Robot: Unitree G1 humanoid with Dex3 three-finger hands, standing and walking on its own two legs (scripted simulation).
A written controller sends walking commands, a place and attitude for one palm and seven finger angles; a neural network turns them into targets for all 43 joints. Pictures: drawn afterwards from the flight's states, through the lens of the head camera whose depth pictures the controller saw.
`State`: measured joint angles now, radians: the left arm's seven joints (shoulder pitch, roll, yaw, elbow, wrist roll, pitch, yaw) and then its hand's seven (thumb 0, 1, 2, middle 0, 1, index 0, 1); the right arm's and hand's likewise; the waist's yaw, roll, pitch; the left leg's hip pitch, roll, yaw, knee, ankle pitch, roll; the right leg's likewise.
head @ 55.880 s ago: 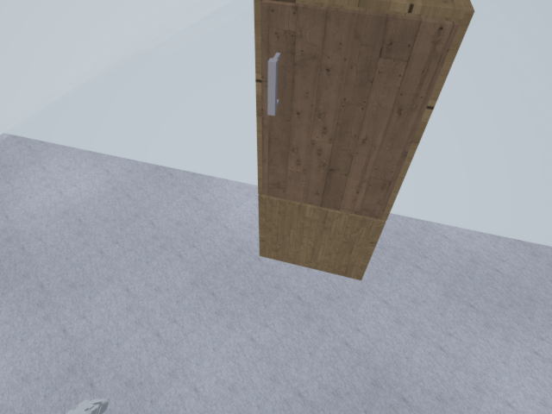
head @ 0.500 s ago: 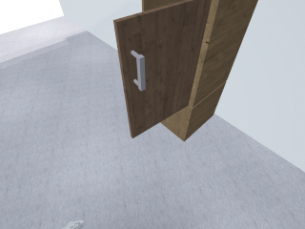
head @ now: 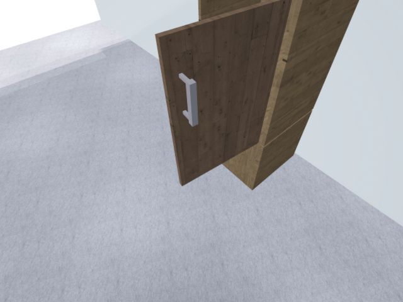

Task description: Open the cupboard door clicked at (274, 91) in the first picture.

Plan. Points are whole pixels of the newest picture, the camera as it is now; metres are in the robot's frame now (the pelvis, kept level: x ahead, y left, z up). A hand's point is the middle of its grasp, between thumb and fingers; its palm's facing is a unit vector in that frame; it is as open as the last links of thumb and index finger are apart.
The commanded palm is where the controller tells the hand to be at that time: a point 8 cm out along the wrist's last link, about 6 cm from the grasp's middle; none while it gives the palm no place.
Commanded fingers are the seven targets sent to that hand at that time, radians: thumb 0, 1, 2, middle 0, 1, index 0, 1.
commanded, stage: let the arm hang, fingers relaxed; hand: left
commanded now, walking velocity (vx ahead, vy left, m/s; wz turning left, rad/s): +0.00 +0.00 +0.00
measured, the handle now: (188, 100) +0.58 +0.07 +0.07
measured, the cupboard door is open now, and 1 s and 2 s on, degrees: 83 83 83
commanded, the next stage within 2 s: look to check the result in 0.34 s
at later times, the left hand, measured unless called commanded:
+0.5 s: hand out of the picture +0.04 +0.17 -0.17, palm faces +0.01 -0.98 -0.21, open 7.4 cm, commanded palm none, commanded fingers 0.00 0.90 0.90 -0.20 -0.30 -0.20 -0.30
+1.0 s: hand out of the picture +0.05 +0.18 -0.17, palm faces +0.02 -0.98 -0.22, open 7.4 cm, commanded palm none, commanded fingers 0.00 0.90 0.90 -0.20 -0.30 -0.20 -0.30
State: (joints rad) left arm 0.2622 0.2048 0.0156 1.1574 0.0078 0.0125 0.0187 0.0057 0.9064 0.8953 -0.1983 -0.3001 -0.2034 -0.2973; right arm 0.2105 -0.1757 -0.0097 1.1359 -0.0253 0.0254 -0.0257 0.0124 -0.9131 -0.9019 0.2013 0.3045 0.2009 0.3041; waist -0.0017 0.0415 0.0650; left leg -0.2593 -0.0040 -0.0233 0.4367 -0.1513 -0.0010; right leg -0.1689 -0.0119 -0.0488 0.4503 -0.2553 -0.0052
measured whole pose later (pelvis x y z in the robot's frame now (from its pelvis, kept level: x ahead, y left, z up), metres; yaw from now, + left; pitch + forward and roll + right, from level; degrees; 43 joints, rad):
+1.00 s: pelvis +0.03 -0.01 +0.00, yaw +0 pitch -1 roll +0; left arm 0.21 0.18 0.01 1.14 0.00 -0.01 0.02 0.00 0.90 0.90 -0.20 -0.30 -0.20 -0.30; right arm 0.17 -0.19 -0.01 1.15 -0.02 0.01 -0.03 0.01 -0.90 -0.90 0.20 0.30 0.20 0.30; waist 0.00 0.01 0.07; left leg -0.19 0.01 -0.02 0.39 -0.18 -0.02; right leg -0.09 0.00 -0.05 0.37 -0.27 -0.02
